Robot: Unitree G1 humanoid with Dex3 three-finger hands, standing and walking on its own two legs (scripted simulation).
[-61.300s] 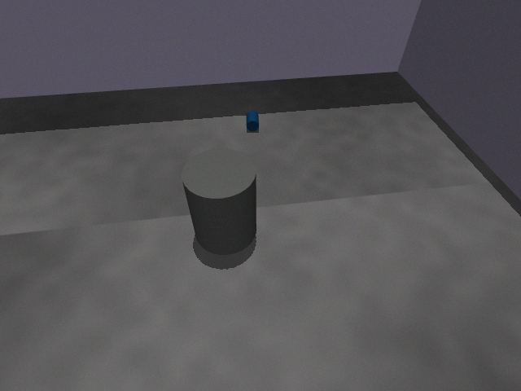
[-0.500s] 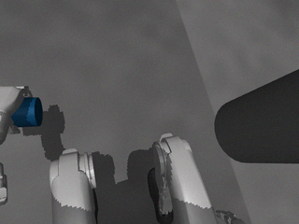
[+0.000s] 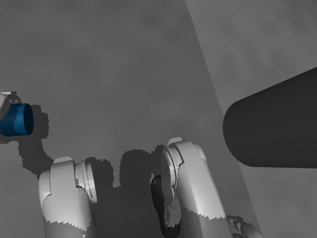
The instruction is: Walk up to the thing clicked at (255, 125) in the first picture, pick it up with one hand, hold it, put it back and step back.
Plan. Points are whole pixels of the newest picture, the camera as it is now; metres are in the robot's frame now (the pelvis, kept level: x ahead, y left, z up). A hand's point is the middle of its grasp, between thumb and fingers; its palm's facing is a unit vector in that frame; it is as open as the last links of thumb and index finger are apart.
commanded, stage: rest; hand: left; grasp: from above
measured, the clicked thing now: (0, 120) +0.43 +0.32 -0.22
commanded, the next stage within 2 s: open in 1.28 s
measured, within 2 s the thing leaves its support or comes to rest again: rests again in 1.68 s
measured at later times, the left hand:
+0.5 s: hand (7, 121) +0.43 +0.31 -0.24, palm faces -0.47 -0.10 -0.88, open 10.7 cm
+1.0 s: hand (9, 121) +0.43 +0.31 -0.25, palm faces -0.46 -0.09 -0.88, open 10.7 cm
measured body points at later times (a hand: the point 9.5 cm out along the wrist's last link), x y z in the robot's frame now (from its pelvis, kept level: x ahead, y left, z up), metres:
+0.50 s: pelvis +0.00 +0.00 -0.02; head +0.26 +0.10 +0.33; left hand +0.45 +0.32 -0.19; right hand +0.06 -0.28 -0.10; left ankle +0.07 +0.13 -0.28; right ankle +0.10 -0.13 -0.28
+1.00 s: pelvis +0.00 +0.01 -0.03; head +0.25 +0.12 +0.33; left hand +0.45 +0.32 -0.20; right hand +0.06 -0.26 -0.09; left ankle +0.07 +0.13 -0.28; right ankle +0.10 -0.13 -0.28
